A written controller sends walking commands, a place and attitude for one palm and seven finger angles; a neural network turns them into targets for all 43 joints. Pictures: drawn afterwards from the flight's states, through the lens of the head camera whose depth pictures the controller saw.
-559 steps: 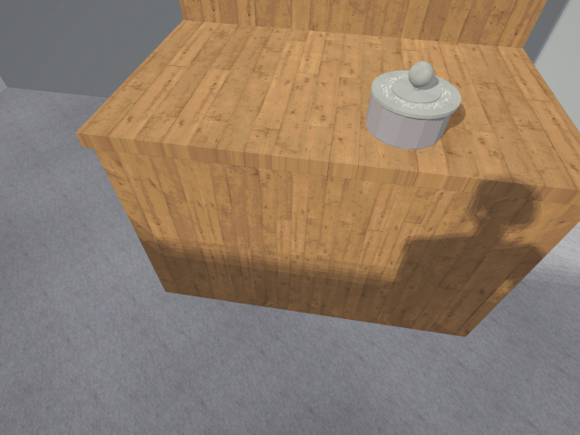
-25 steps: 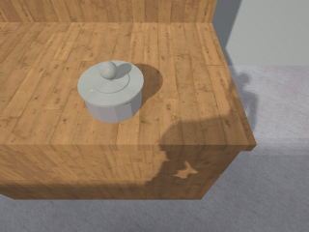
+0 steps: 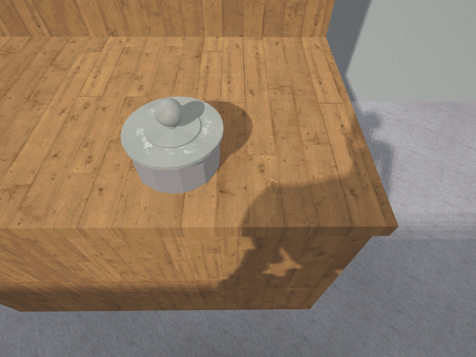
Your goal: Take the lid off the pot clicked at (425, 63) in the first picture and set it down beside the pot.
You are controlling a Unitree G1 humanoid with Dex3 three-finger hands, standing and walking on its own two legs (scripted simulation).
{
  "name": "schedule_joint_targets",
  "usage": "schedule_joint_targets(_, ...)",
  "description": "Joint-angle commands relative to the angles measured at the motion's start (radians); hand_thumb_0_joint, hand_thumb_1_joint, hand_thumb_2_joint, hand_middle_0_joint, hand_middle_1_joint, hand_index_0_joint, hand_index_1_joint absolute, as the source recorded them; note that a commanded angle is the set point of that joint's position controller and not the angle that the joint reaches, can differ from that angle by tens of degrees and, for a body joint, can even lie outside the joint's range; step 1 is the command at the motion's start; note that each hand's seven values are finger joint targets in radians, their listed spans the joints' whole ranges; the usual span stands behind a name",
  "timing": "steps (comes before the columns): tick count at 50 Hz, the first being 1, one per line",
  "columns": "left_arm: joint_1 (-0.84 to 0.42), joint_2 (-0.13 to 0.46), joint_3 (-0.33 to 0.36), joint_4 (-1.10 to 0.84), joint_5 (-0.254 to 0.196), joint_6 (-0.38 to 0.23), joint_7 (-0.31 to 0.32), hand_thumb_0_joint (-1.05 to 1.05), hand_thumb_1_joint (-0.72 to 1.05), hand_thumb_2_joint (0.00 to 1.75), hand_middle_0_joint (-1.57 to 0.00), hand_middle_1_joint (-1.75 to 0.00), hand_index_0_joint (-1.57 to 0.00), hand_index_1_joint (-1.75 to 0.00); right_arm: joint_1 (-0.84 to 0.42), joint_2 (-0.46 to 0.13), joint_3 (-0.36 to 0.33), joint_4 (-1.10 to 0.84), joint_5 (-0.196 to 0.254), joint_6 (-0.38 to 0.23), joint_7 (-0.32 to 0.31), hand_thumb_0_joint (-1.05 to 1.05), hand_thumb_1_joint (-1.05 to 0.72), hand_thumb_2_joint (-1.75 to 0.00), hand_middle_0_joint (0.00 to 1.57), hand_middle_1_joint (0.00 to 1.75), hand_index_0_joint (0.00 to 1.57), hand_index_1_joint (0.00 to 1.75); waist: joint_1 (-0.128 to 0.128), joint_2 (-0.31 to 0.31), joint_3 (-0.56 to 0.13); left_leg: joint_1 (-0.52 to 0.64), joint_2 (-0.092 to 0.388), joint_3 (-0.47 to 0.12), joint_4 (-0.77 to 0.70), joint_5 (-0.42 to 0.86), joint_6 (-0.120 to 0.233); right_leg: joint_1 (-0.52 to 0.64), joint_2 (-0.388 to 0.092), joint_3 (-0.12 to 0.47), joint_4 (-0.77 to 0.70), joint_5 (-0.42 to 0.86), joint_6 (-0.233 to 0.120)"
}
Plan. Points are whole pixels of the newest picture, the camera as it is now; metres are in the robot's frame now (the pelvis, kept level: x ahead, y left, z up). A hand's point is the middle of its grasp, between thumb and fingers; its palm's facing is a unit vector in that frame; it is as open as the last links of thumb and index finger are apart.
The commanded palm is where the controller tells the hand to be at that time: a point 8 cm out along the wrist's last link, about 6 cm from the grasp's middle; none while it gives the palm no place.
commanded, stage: lift the closed hand beside the body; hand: left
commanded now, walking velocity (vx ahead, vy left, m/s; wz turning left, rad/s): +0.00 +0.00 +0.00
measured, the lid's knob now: (169, 112) +0.49 +0.16 +0.13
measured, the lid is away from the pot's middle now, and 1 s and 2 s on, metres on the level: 0.00 0.00 0.00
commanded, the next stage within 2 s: raise the hand higher, near the body in 0.66 s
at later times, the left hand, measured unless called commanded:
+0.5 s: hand out of the picture +0.09 +0.19 -0.02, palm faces +0.28 -0.92 -0.27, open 3.9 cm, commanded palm +0.05 +0.24 +0.02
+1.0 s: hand out of the picture +0.11 +0.20 +0.06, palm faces +0.28 -0.86 -0.42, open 3.1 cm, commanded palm +0.05 +0.24 +0.10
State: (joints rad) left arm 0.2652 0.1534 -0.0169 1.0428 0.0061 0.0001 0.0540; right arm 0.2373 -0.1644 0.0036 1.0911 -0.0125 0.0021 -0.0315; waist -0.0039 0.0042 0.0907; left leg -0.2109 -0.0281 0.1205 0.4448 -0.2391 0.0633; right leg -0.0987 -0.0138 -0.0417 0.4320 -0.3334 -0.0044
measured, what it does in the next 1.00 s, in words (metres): stands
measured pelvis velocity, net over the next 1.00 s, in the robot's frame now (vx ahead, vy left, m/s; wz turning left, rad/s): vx -0.02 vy -0.03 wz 0.03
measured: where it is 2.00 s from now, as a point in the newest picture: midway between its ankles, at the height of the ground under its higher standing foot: outside the picture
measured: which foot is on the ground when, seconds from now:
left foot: down 0.00-1.00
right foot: down 0.00-1.00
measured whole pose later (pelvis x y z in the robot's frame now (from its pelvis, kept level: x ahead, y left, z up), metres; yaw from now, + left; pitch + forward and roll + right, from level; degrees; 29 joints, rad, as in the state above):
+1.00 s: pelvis -0.02 -0.03 +0.00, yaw +2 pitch -4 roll +0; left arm 0.72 0.29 0.17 -0.28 -0.03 -0.09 0.06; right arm 0.22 -0.22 0.00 0.63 0.00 -0.11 -0.07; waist 0.05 0.06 0.03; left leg -0.15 0.01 0.07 0.39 -0.18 0.02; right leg -0.01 0.04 -0.08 0.34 -0.27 -0.05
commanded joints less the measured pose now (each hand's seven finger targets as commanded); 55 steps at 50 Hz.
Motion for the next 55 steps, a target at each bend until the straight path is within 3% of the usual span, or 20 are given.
schedule_joint_targets(1, 0.102, 0.100, 0.021, -0.019, 0.002, -0.015, 0.000, 0.00, 0.90, 0.90, -0.20, -0.30, -0.20, -0.30, 0.083, -0.091, -0.020, -0.016, 0.005, -0.016, -0.001, 0.00, -0.90, -0.90, 0.20, 0.30, 0.20, 0.30, 0.003, -0.010, -0.042, 0.122, 0.159, -0.177, -0.057, 0.281, -0.002, -0.102, -0.117, 0.102, -0.072, 0.239, -0.032)
schedule_joint_targets(2, 0.146, 0.111, 0.021, 0.004, 0.023, -0.043, 0.032, 0.00, 0.90, 0.90, -0.20, -0.30, -0.20, -0.30, 0.022, -0.131, -0.023, -0.086, 0.008, -0.034, 0.006, 0.00, -0.90, -0.90, 0.20, 0.30, 0.20, 0.30, 0.008, -0.117, -0.118, 0.092, 0.165, -0.160, 0.155, 0.514, -0.022, -0.083, -0.119, 0.116, -0.042, 0.604, -0.008)
schedule_joint_targets(3, -0.487, 0.296, 0.081, -1.148, -0.074, -0.181, 0.037, 0.00, 0.90, 0.90, -0.24, -0.35, -0.24, -0.35, 0.042, -0.241, -0.039, -0.370, 0.064, -0.198, 0.017, 0.00, -0.90, -0.90, 0.20, 0.30, 0.20, 0.30, 0.023, 0.020, -0.546, 0.288, 0.065, -0.197, -0.019, 0.532, -0.070, 0.015, -0.045, 0.037, 0.014, 0.519, -0.024)
schedule_joint_targets(4, -0.094, 0.277, 0.084, -1.061, -0.008, -0.123, 0.076, 0.00, 0.90, 0.90, -0.29, -0.40, -0.29, -0.40, -0.018, -0.213, -0.010, -0.359, 0.053, -0.273, -0.018, 0.00, -0.90, -0.90, 0.20, 0.30, 0.20, 0.30, 0.047, 0.316, -0.610, 0.458, 0.105, -0.196, -0.019, 0.672, -0.083, -0.075, -0.017, 0.051, 0.040, 0.370, -0.042)
schedule_joint_targets(5, 0.173, 0.049, -0.009, -0.867, -0.019, -0.011, 0.095, 0.00, 0.90, 0.90, -0.33, -0.44, -0.33, -0.44, -0.023, -0.162, 0.001, -0.314, 0.059, -0.286, -0.019, 0.00, -0.90, -0.90, 0.20, 0.30, 0.20, 0.30, 0.031, 0.283, -0.452, 0.412, 0.102, -0.203, -0.058, 0.712, -0.098, -0.108, -0.015, 0.005, 0.046, 0.247, -0.028)
schedule_joint_targets(6, 0.285, -0.043, -0.071, -0.750, -0.009, 0.046, 0.100, 0.00, 0.90, 0.90, -0.38, -0.49, -0.38, -0.49, -0.046, -0.176, -0.014, -0.317, 0.054, -0.288, 0.005, 0.00, -0.90, -0.90, 0.20, 0.30, 0.20, 0.30, 0.038, 0.198, -0.285, 0.331, 0.097, -0.199, -0.072, 0.661, -0.099, -0.156, -0.006, -0.012, 0.023, 0.180, -0.022)
schedule_joint_targets(8, 0.282, 0.000, -0.021, -0.675, 0.016, 0.049, 0.086, 0.00, 0.90, 0.90, -0.46, -0.59, -0.46, -0.59, -0.044, -0.186, -0.059, -0.378, 0.028, -0.264, 0.036, 0.00, -0.90, -0.90, 0.20, 0.30, 0.20, 0.30, 0.038, -0.080, -0.091, 0.157, 0.104, -0.189, -0.074, 0.502, -0.074, -0.176, 0.006, -0.051, -0.049, 0.193, -0.016)
schedule_joint_targets(10, 0.393, 0.081, 0.072, -0.729, 0.015, 0.018, 0.056, 0.00, 0.90, 0.90, -0.55, -0.68, -0.55, -0.68, -0.081, -0.189, -0.073, -0.449, 0.021, -0.219, 0.048, 0.00, -0.90, -0.90, 0.20, 0.30, 0.20, 0.30, 0.057, -0.167, -0.059, 0.081, 0.083, -0.159, -0.074, 0.394, -0.055, -0.141, 0.002, -0.045, -0.084, 0.272, -0.016)
schedule_joint_targets(11, 0.445, 0.145, 0.146, -0.808, 0.003, -0.007, 0.055, 0.00, 0.90, 0.90, -0.60, -0.73, -0.60, -0.73, -0.103, -0.186, -0.075, -0.486, 0.027, -0.205, 0.046, 0.00, -0.90, -0.90, 0.20, 0.30, 0.20, 0.30, 0.077, -0.119, -0.101, 0.097, 0.081, -0.145, -0.075, 0.404, -0.062, -0.089, -0.004, -0.042, -0.083, 0.291, -0.022)
schedule_joint_targets(13, 0.413, 0.145, 0.127, -1.002, -0.015, -0.040, 0.037, 0.00, 0.90, 0.90, -0.68, -0.83, -0.68, -0.83, -0.127, -0.174, -0.059, -0.572, 0.028, -0.187, 0.042, 0.00, -0.90, -0.90, 0.20, 0.30, 0.20, 0.30, 0.067, -0.037, -0.119, 0.121, 0.068, -0.122, -0.081, 0.343, -0.056, -0.075, -0.010, -0.022, -0.089, 0.276, -0.020)
schedule_joint_targets(17, 0.292, 0.154, 0.137, -1.077, -0.031, -0.076, 0.019, 0.00, 0.90, 0.90, -0.86, -1.02, -0.86, -1.02, -0.142, -0.167, -0.046, -0.645, 0.034, -0.139, 0.012, 0.00, -0.90, -0.90, 0.20, 0.30, 0.20, 0.30, 0.024, 0.004, -0.014, 0.078, 0.052, -0.099, -0.087, 0.128, -0.047, -0.170, -0.001, -0.007, -0.142, 0.163, -0.013)
schedule_joint_targets(21, 0.230, 0.210, 0.177, -1.229, -0.045, -0.112, 0.018, 0.00, 0.90, 0.90, -1.04, -1.21, -1.04, -1.21, -0.139, -0.159, -0.033, -0.685, 0.029, -0.132, -0.016, 0.00, -0.90, -0.90, 0.20, 0.30, 0.20, 0.30, 0.021, 0.029, -0.065, 0.130, 0.041, -0.092, -0.077, 0.056, -0.033, -0.174, 0.001, 0.012, -0.184, 0.098, -0.007)
schedule_joint_targets(27, 0.238, 0.198, 0.169, -1.307, -0.052, -0.125, 0.018, 0.00, 0.90, 0.90, -1.30, -1.50, -1.30, -1.50, -0.157, -0.152, -0.019, -0.696, 0.018, -0.145, -0.038, 0.00, -0.90, -0.90, 0.20, 0.30, 0.20, 0.30, 0.022, 0.041, -0.065, 0.159, 0.030, -0.091, -0.075, 0.031, -0.023, -0.164, -0.002, 0.032, -0.230, 0.045, -0.006)
schedule_joint_targets(31, 0.321, 0.259, 0.243, -1.372, -0.047, -0.129, 0.025, 0.00, 0.90, 0.90, -1.30, -1.50, -1.30, -1.50, -0.169, -0.155, -0.021, -0.686, 0.013, -0.156, -0.041, 0.00, -0.90, -0.90, 0.20, 0.30, 0.20, 0.30, 0.049, 0.068, -0.097, 0.186, 0.035, -0.096, -0.075, 0.104, -0.023, -0.116, -0.001, 0.030, -0.218, 0.115, -0.012)
schedule_joint_targets(34, 0.366, 0.233, 0.228, -1.388, -0.050, -0.130, 0.017, 0.00, 0.90, 0.90, -1.30, -1.50, -1.30, -1.50, -0.181, -0.148, -0.022, -0.679, 0.011, -0.159, -0.041, 0.00, -0.90, -0.90, 0.20, 0.30, 0.20, 0.30, 0.052, 0.019, -0.084, 0.177, 0.038, -0.098, -0.076, 0.131, -0.018, -0.103, -0.005, 0.028, -0.211, 0.148, -0.005)
schedule_joint_targets(36, 0.391, 0.283, 0.281, -1.436, -0.044, -0.135, 0.022, 0.00, 0.90, 0.90, -1.30, -1.50, -1.30, -1.50, -0.189, -0.151, -0.027, -0.672, 0.011, -0.163, -0.038, 0.00, -0.90, -0.90, 0.20, 0.30, 0.20, 0.30, 0.063, 0.033, -0.102, 0.190, 0.040, -0.101, -0.070, 0.161, -0.019, -0.091, -0.003, 0.030, -0.203, 0.177, -0.007)
schedule_joint_targets(39, 0.448, 0.252, 0.271, -1.428, -0.045, -0.135, 0.019, 0.00, 0.90, 0.90, -1.30, -1.50, -1.30, -1.50, -0.197, -0.140, -0.031, -0.662, 0.013, -0.166, -0.040, 0.00, -0.90, -0.90, 0.20, 0.30, 0.20, 0.30, 0.064, -0.018, -0.086, 0.181, 0.043, -0.099, -0.070, 0.187, -0.015, -0.090, -0.004, 0.024, -0.192, 0.214, -0.002)
schedule_joint_targets(42, 0.443, 0.245, 0.256, -1.477, -0.043, -0.145, 0.015, 0.00, 0.90, 0.90, -1.30, -1.50, -1.30, -1.50, -0.198, -0.142, -0.033, -0.663, 0.018, -0.173, -0.035, 0.00, -0.90, -0.90, 0.20, 0.30, 0.20, 0.30, 0.059, 0.008, -0.083, 0.186, 0.042, -0.098, -0.071, 0.185, -0.015, -0.094, -0.004, 0.024, -0.193, 0.206, 0.000)
schedule_joint_targets(48, 0.489, 0.294, 0.320, -1.515, -0.041, -0.154, 0.025, 0.00, 0.90, 0.90, -1.30, -1.50, -1.30, -1.50, -0.194, -0.145, -0.045, -0.653, 0.021, -0.182, -0.041, 0.00, -0.90, -0.90, 0.20, 0.30, 0.20, 0.30, 0.077, -0.024, -0.107, 0.203, 0.047, -0.097, -0.063, 0.230, -0.013, -0.083, -0.004, 0.025, -0.177, 0.266, 0.002)
schedule_joint_targets(55, 0.454, 0.285, 0.307, -1.611, -0.044, -0.165, 0.024, 0.00, 0.90, 0.90, -1.30, -1.50, -1.30, -1.50, -0.181, -0.148, -0.041, -0.666, 0.022, -0.182, -0.040, 0.00, -0.90, -0.90, 0.20, 0.30, 0.20, 0.30, 0.069, 0.055, -0.122, 0.236, 0.048, -0.095, -0.060, 0.266, -0.016, -0.085, 0.000, 0.020, -0.168, 0.301, 0.001)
